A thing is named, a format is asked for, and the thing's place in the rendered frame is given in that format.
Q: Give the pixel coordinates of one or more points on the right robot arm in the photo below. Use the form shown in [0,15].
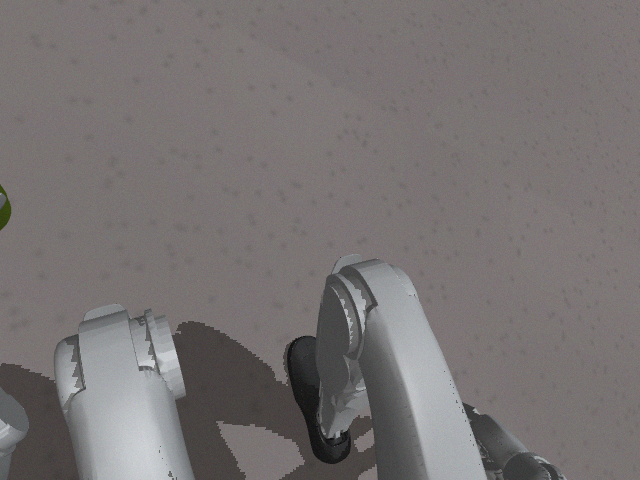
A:
[531,466]

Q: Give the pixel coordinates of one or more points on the cup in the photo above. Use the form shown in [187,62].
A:
[5,211]

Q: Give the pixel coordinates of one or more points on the right robot foot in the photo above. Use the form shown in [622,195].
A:
[305,382]

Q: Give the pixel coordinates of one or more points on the left robot arm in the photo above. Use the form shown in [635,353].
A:
[14,427]

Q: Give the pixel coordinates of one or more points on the right robot hand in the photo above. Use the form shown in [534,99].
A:
[495,442]

